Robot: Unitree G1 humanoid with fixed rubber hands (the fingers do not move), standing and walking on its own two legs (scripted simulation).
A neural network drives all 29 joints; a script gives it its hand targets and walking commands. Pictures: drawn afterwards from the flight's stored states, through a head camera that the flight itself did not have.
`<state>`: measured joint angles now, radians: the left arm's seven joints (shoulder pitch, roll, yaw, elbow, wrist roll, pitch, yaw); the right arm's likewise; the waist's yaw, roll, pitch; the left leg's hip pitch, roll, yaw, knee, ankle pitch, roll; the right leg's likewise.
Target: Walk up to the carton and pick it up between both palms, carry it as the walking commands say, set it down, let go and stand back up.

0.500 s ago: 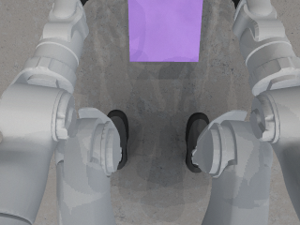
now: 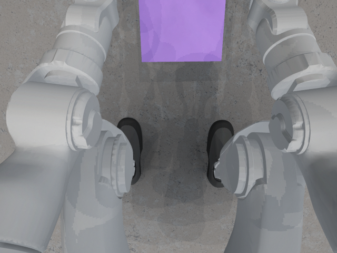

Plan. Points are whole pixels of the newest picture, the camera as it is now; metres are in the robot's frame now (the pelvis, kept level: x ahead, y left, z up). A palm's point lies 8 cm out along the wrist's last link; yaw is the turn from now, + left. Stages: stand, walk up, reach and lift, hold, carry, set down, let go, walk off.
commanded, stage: reach and lift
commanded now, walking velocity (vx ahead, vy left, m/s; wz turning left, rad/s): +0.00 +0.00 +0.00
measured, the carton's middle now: out of the picture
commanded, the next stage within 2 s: none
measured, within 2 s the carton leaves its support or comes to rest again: leaves its support in 0.70 s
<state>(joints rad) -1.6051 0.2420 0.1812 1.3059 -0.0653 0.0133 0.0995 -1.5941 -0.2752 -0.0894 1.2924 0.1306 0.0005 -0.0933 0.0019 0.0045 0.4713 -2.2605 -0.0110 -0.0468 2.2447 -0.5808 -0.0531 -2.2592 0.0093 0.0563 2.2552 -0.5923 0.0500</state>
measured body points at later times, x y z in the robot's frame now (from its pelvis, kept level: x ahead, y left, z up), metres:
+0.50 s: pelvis +0.01 +0.00 -0.01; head +0.38 +0.00 +0.23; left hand +0.56 +0.13 -0.20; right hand +0.56 -0.13 -0.20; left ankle +0.11 +0.13 -0.32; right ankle +0.11 -0.13 -0.32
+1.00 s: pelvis -0.01 +0.00 +0.00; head +0.36 +0.00 +0.26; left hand +0.55 +0.13 -0.17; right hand +0.56 -0.12 -0.16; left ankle +0.11 +0.14 -0.32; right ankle +0.11 -0.14 -0.32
